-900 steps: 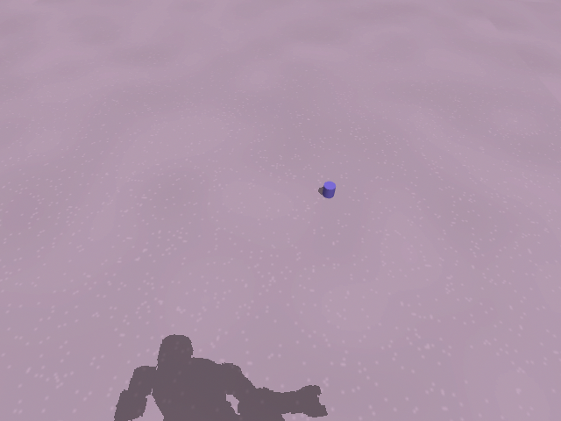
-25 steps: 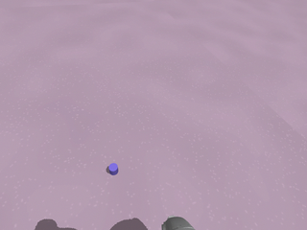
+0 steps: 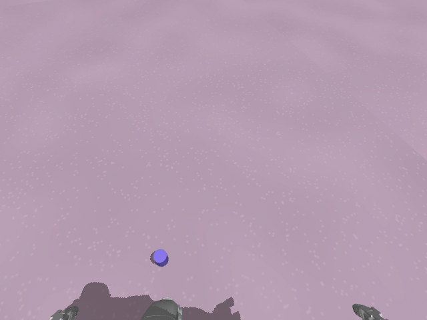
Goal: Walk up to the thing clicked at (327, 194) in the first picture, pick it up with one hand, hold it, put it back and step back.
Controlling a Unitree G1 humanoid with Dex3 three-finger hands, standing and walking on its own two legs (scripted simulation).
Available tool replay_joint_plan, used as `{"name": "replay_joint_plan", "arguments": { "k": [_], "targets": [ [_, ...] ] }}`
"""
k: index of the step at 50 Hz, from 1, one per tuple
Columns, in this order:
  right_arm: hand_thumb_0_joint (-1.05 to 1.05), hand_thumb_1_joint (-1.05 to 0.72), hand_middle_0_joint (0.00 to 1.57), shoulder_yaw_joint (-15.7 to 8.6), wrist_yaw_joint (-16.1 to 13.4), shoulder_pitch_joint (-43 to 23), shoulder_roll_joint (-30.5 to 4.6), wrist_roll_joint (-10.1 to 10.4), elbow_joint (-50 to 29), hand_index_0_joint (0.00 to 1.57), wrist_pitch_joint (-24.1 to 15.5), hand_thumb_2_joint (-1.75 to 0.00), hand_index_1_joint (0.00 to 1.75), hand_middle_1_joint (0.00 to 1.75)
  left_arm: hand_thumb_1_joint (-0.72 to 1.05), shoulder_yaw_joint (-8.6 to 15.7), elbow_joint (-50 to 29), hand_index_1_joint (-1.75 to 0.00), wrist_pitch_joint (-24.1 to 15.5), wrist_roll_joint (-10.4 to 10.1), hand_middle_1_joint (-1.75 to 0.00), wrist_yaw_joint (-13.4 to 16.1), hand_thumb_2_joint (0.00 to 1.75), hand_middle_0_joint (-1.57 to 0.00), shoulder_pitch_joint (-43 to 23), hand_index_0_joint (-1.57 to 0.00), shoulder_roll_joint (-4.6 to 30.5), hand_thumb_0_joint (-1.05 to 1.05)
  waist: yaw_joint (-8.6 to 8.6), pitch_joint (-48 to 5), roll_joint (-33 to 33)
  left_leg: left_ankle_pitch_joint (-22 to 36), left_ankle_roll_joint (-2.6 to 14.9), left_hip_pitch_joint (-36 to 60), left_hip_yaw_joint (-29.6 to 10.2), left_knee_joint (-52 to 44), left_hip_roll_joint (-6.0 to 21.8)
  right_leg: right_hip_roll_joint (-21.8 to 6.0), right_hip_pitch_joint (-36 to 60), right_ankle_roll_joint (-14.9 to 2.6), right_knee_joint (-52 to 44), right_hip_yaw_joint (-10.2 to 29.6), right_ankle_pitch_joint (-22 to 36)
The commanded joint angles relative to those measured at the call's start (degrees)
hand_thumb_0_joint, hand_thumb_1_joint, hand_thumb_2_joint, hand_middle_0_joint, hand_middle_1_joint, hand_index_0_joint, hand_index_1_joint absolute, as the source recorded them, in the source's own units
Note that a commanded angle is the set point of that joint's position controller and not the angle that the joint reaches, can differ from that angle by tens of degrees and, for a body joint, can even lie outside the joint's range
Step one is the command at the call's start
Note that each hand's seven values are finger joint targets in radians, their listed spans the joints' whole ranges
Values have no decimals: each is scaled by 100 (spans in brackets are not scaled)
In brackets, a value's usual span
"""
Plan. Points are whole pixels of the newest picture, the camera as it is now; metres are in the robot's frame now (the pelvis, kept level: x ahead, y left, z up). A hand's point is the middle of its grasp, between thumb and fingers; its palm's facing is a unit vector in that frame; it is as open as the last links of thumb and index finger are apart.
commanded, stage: walk up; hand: left
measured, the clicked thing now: (161, 257) +0.44 +0.22 -0.74
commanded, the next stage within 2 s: none
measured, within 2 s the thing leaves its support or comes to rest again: neither
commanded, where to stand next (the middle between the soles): +0.07 -0.03 m, yaw +3 degrees
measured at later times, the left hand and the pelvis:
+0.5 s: hand out of the picture +0.03 +0.25 -0.16, palm faces -0.02 -0.91 -0.41, open 7.4 cm; pelvis -0.01 -0.02 -0.02, yaw -1 degrees
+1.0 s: hand out of the picture +0.05 +0.24 -0.15, palm faces +0.03 -0.93 -0.36, open 7.4 cm; pelvis -0.03 -0.01 +0.00, yaw +3 degrees
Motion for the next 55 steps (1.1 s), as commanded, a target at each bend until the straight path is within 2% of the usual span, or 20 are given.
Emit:
{"name": "replay_joint_plan", "arguments": {
  "k": [1,3,4,5,7,10,17,20,21,22,23,24,27,31,35,37,41,44,49,55],
  "targets": [
    [0,-90,20,-262,-183,667,-726,-48,64,20,-67,-90,30,30,90,409,-434,-30,66,-57,-30,128,90,-20,-230,-20,1460,0,-123,-869,-870,1288,-9,1049,498,-1449,-247,-1063,-71,-937,417,310,3489],
    [0,-90,20,-351,-239,877,-909,-134,155,20,-95,-90,30,30,90,343,-475,-30,205,-169,-30,123,90,-20,-429,-20,1297,0,-351,-984,-494,2523,105,1781,385,-2206,-284,-811,-685,-549,1142,293,1912],
    [0,-90,20,-457,-270,747,-1383,-195,54,20,-90,-90,30,30,90,282,-472,-30,270,-208,-30,119,90,-20,-208,-20,1087,0,-281,-1041,461,3675,357,1924,-696,-2396,626,-351,-1115,-225,1749,146,623],
    [0,-90,20,-502,-283,442,-1732,-189,-137,20,-73,-90,30,30,90,288,-395,-30,377,-265,-30,151,90,-20,82,-20,1027,0,-131,-1125,1000,4128,1102,1790,-2472,-2903,1899,367,-1411,35,2577,160,-1651],
    [0,-90,20,-481,-323,-76,-1722,-89,-230,20,-18,-90,30,30,90,354,-105,-30,549,-221,-30,246,90,-20,322,-20,1332,0,-21,-1089,714,3521,1928,1280,-2816,-2790,2269,93,-1025,45,3785,830,-2171],
    [0,-90,20,-394,-367,-366,-1452,-125,-243,20,27,-90,30,30,90,462,51,-30,551,-181,-30,184,90,-20,231,-20,1383,0,37,-978,746,3193,1373,1073,-1389,-2533,1454,180,-1187,-6,3876,1108,-1728],
    [0,-90,20,-364,-226,-425,-1391,-233,-246,20,193,-90,30,30,90,449,262,-30,377,-124,-30,106,90,-20,234,-20,1244,0,-120,-1275,1056,1520,1301,1345,-933,-2255,1173,35,-632,217,1675,141,-1695],
    [0,-90,20,-278,-147,-798,-1297,-169,-244,20,334,-90,30,30,90,466,643,-30,229,-49,-30,159,90,-20,840,-20,1101,0,266,-1292,834,1593,1084,865,-656,-1438,948,102,340,116,-446,-40,-491],
    [0,-90,20,-202,-128,-739,-1055,-96,-245,20,376,-90,30,30,90,522,614,-30,153,53,-30,180,90,-20,643,-20,1373,0,167,-1043,250,1590,782,291,-470,-853,659,-181,468,36,-735,644,-346],
    [0,-90,20,-78,-112,-728,-636,-20,-316,20,364,-90,30,30,90,578,439,-30,93,145,-30,211,90,-20,352,-20,1726,0,95,-768,-1004,469,345,-596,-138,-237,8,-1372,306,-296,-1141,2516,-40],
    [0,-90,20,-219,-209,-1070,-996,-10,-300,20,387,-90,30,30,90,656,276,-30,109,141,-30,210,90,-20,-130,-20,2369,0,167,-500,-1302,-1284,207,-207,-523,147,-331,-2189,-931,-1119,-1234,3304,79],
    [0,-90,20,-327,-239,-1023,-1203,-68,-141,20,377,-90,30,30,90,621,187,-30,113,131,-30,202,90,-20,-463,-20,2348,0,56,-171,-1318,-1292,156,387,-708,534,-211,-2329,-1681,-1355,-1194,3316,219],
    [0,-90,20,-210,-132,-803,-883,17,157,20,293,-90,30,30,90,472,302,-30,1,73,-30,224,90,-20,-508,-20,1500,0,-98,-96,-1021,-523,253,-152,-477,-31,-414,-1248,-106,-664,-461,1311,2391],
    [0,-90,20,-92,-117,-793,-751,-40,215,20,192,-90,30,30,90,502,370,-30,-13,47,-30,212,90,-20,-61,-20,1592,0,133,-610,-1363,-219,234,406,136,-1545,-330,-1117,752,-576,44,1085,3230],
    [0,-90,20,-291,-145,-247,-1144,-184,556,20,66,-90,30,30,90,355,204,-30,44,-106,-30,180,90,-20,-317,-20,1228,0,-132,-1385,-435,2412,715,2629,-1007,-2660,378,-595,-438,-27,1140,495,1884],
    [0,-90,20,-333,-97,-629,-1508,-85,477,20,74,-90,30,30,90,325,426,-30,97,-107,-30,205,90,-20,-193,-20,1197,0,20,-1213,486,1109,1537,1725,-2151,-2847,1423,-151,-317,65,1067,93,-1356],
    [0,-90,20,-93,-15,-1203,-934,-72,407,20,200,-90,30,30,90,392,624,-30,-68,37,-30,149,90,-20,-53,-20,1470,0,226,-568,95,476,411,426,-629,-2064,36,-760,462,-279,-944,1158,-719],
    [0,-90,20,-107,1,-770,-875,-127,709,20,229,-90,30,30,90,447,579,-30,-72,81,-30,160,90,-20,-652,-20,1868,0,-63,-147,-412,-599,214,768,-189,-1277,-243,-1830,-595,-893,-1583,2108,-2004],
    [0,-90,20,-114,35,-782,-987,-132,845,20,102,-90,30,30,90,283,676,-30,-47,-15,-30,114,90,-20,-854,-20,1315,0,-52,-150,-280,544,487,1234,-1196,-2959,318,-466,-501,-44,-836,492,-696],
    [0,-90,20,-45,-2,-919,-1077,-140,968,20,63,-90,30,30,90,268,966,-30,-56,-44,-30,104,90,-20,-703,-20,1275,0,58,-715,315,1089,445,1022,-1174,-3168,421,-445,697,-40,-802,305,45]
  ]
}}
